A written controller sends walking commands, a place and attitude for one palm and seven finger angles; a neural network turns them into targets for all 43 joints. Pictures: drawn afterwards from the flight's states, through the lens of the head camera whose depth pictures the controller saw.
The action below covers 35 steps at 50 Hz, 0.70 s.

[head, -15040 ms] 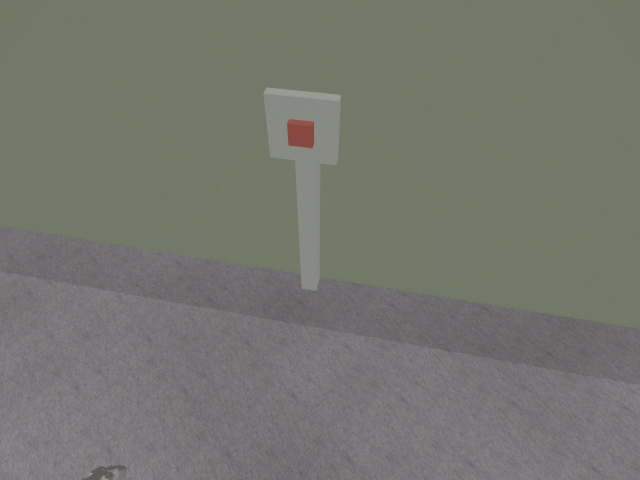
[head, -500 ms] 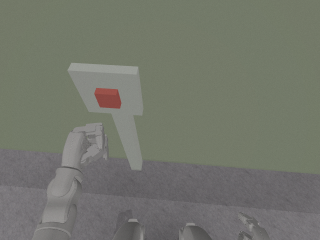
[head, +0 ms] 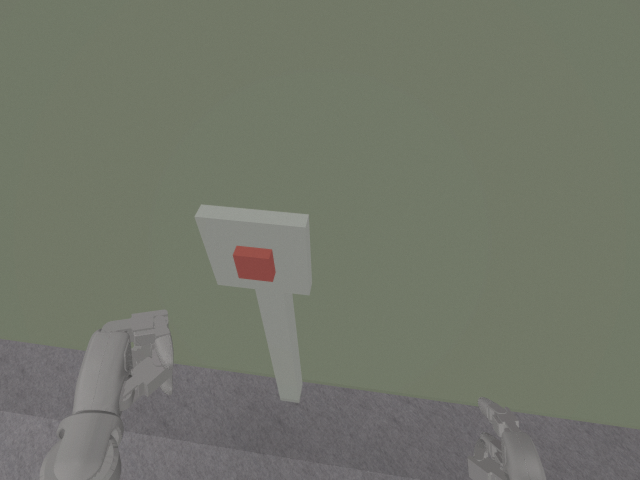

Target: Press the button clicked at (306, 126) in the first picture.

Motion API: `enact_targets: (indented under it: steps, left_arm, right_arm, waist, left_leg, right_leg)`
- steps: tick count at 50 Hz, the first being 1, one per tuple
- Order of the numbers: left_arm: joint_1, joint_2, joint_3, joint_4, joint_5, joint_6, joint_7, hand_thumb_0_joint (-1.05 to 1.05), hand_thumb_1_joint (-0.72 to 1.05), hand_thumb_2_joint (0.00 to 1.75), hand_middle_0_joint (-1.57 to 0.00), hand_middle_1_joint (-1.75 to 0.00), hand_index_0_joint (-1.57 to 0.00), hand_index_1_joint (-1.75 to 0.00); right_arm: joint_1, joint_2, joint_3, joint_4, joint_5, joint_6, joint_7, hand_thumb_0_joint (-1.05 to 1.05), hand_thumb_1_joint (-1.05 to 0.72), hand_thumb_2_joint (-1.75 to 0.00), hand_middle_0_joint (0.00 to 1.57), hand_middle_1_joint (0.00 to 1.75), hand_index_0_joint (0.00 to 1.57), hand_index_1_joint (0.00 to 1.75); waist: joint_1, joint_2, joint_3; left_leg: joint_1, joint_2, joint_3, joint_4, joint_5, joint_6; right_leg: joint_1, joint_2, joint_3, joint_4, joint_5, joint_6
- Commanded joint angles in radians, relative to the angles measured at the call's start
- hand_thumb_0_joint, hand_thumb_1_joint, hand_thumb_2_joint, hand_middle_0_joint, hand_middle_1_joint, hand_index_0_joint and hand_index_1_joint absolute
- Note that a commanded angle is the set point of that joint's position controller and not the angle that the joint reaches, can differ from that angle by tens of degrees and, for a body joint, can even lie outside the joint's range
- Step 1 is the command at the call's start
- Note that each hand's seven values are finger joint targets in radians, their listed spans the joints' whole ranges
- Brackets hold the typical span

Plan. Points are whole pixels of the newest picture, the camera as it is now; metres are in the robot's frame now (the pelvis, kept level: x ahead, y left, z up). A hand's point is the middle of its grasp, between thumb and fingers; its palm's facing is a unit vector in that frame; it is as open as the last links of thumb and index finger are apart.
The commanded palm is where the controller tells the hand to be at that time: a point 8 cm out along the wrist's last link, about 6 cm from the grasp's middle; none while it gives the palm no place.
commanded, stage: draw the hand back to the body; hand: left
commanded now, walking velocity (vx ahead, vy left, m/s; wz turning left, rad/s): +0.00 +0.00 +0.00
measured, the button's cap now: (255, 262) +0.47 +0.15 -0.03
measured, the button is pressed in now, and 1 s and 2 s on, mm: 0 0 0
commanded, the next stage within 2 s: step back with the hand held close in 0.74 s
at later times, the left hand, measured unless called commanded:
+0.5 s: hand (50, 344) +0.19 +0.24 +0.19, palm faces +0.40 -0.82 -0.42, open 3.1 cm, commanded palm +0.14 +0.28 +0.20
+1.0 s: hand (55, 349) +0.19 +0.24 +0.18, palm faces +0.38 -0.82 -0.43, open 3.1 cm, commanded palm +0.13 +0.28 +0.20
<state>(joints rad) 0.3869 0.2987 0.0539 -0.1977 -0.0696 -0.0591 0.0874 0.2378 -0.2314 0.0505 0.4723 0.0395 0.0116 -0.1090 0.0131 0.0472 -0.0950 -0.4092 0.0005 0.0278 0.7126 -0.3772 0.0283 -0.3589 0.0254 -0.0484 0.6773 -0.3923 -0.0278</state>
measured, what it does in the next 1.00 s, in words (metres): stands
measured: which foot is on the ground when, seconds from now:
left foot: down 0.00-1.00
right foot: down 0.00-1.00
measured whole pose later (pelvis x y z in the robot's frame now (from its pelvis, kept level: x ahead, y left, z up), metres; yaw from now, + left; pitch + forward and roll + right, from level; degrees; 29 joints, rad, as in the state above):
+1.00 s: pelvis -0.01 +0.00 +0.02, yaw -1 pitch -1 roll -1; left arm 0.56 0.33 0.33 -0.45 -0.05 -0.14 0.11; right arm 0.20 -0.24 0.01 0.58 0.00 -0.04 -0.07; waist 0.02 0.08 -0.02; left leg -0.19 0.02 0.05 0.46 -0.26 0.03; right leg -0.12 0.05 -0.02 0.37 -0.23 -0.03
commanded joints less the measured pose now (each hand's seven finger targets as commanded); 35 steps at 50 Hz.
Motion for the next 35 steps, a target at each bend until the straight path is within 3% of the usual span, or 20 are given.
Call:
enact_targets:
  steps: [1,3,4,7,11,20,23,24,26,28,33,35]
  left_arm:
    - [-0.113,0.121,0.097,-0.305,0.009,-0.029,0.049,0.00,0.90,0.90,-1.30,-1.50,-1.30,-1.50]
    - [-0.071,0.142,0.128,-0.313,0.011,-0.019,0.049,0.00,0.90,0.90,-1.30,-1.50,-1.30,-1.50]
    - [-0.058,0.122,0.119,-0.337,0.008,-0.016,0.047,0.00,0.90,0.90,-1.30,-1.50,-1.30,-1.50]
    - [-0.017,0.136,0.157,-0.386,0.011,-0.017,0.047,0.00,0.90,0.90,-1.30,-1.50,-1.30,-1.50]
    - [0.034,0.152,0.212,-0.402,0.005,-0.018,0.040,0.00,0.90,0.90,-1.30,-1.50,-1.30,-1.50]
    - [0.079,0.204,0.326,-0.516,-0.004,-0.055,0.041,0.00,0.90,0.90,-1.30,-1.50,-1.30,-1.50]
    - [0.107,0.231,0.375,-0.526,-0.007,-0.068,0.043,0.00,0.90,0.90,-1.30,-1.50,-1.30,-1.50]
    - [0.122,0.186,0.343,-0.477,-0.009,-0.067,0.039,0.00,0.90,0.90,-1.30,-1.50,-1.30,-1.50]
    - [0.112,0.159,0.320,-0.444,-0.008,-0.063,0.034,0.00,0.90,0.90,-1.30,-1.50,-1.30,-1.50]
    - [0.112,0.169,0.326,-0.425,-0.006,-0.067,0.035,0.00,0.90,0.90,-1.30,-1.50,-1.30,-1.50]
    - [0.067,0.215,0.350,-0.498,0.000,-0.089,0.044,0.00,0.90,0.90,-1.30,-1.50,-1.30,-1.50]
    - [0.067,0.208,0.348,-0.506,-0.001,-0.092,0.046,0.00,0.90,0.90,-1.30,-1.50,-1.30,-1.50]
  right_arm:
    - [-0.103,-0.097,-0.030,-0.130,-0.014,-0.070,-0.009,0.00,-0.90,-0.90,0.20,0.30,0.20,0.30]
    - [-0.114,-0.101,-0.031,-0.118,-0.018,-0.083,-0.006,0.00,-0.90,-0.90,0.20,0.30,0.20,0.30]
    - [-0.122,-0.095,-0.030,-0.115,-0.018,-0.087,-0.004,0.00,-0.90,-0.90,0.20,0.30,0.20,0.30]
    - [-0.121,-0.094,-0.029,-0.099,-0.023,-0.101,0.010,0.00,-0.90,-0.90,0.20,0.30,0.20,0.30]
    - [-0.138,-0.093,-0.035,-0.084,-0.029,-0.108,0.021,0.00,-0.90,-0.90,0.20,0.30,0.20,0.30]
    - [-0.154,-0.089,-0.046,-0.065,-0.028,-0.135,0.030,0.00,-0.90,-0.90,0.20,0.30,0.20,0.30]
    - [-0.162,-0.089,-0.055,-0.057,-0.026,-0.145,0.029,0.00,-0.90,-0.90,0.20,0.30,0.20,0.30]
    - [-0.158,-0.088,-0.052,-0.050,-0.027,-0.143,0.028,0.00,-0.90,-0.90,0.20,0.30,0.20,0.30]
    - [-0.155,-0.095,-0.059,-0.047,-0.026,-0.136,0.030,0.00,-0.90,-0.90,0.20,0.30,0.20,0.30]
    - [-0.159,-0.100,-0.064,-0.044,-0.027,-0.135,0.028,0.00,-0.90,-0.90,0.20,0.30,0.20,0.30]
    - [-0.170,-0.098,-0.064,-0.047,-0.030,-0.150,0.019,0.00,-0.90,-0.90,0.20,0.30,0.20,0.30]
    - [-0.171,-0.091,-0.060,-0.045,-0.030,-0.158,0.017,0.00,-0.90,-0.90,0.20,0.30,0.20,0.30]
  waist:
    - [0.001,0.012,-0.067]
    - [0.013,-0.025,-0.052]
    - [0.011,0.001,-0.046]
    - [0.022,0.023,-0.046]
    - [0.031,-0.025,-0.010]
    - [0.047,0.025,0.002]
    - [0.055,-0.010,0.017]
    - [0.046,-0.023,0.056]
    - [0.041,-0.026,0.085]
    - [0.043,-0.050,0.100]
    - [0.052,0.004,0.041]
    - [0.053,0.019,0.051]
  left_leg:
    - [0.207,0.029,-0.055,-0.176,0.312,0.006]
    - [0.231,0.033,-0.052,-0.201,0.340,0.006]
    - [0.246,0.032,-0.050,-0.213,0.359,0.005]
    - [0.289,0.039,-0.057,-0.241,0.457,-0.004]
    - [0.295,0.037,-0.045,-0.269,0.451,-0.002]
    - [0.315,0.030,-0.031,-0.289,0.442,-0.002]
    - [0.314,0.031,-0.026,-0.288,0.419,-0.002]
    - [0.304,0.031,-0.027,-0.295,0.401,-0.001]
    - [0.302,0.033,-0.026,-0.307,0.359,0.001]
    - [0.299,0.031,-0.023,-0.311,0.331,0.006]
    - [0.321,0.024,-0.018,-0.309,0.308,0.008]
    - [0.321,0.022,-0.022,-0.312,0.309,0.006]
  right_leg:
    - [0.081,-0.035,0.027,-0.174,0.304,0.004]
    - [0.109,-0.031,0.027,-0.207,0.324,0.007]
    - [0.134,-0.037,0.027,-0.211,0.339,0.005]
    - [0.171,-0.036,0.020,-0.232,0.380,0.006]
    - [0.206,-0.035,0.021,-0.265,0.401,0.010]
    - [0.245,-0.033,0.032,-0.298,0.420,0.007]
    - [0.240,-0.028,0.036,-0.317,0.412,0.008]
    - [0.227,-0.030,0.034,-0.315,0.397,0.010]
    - [0.205,-0.030,0.033,-0.327,0.352,0.013]
    - [0.203,-0.030,0.040,-0.345,0.331,0.013]
    - [0.229,-0.035,0.054,-0.353,0.307,0.010]
    - [0.224,-0.033,0.052,-0.350,0.308,0.008]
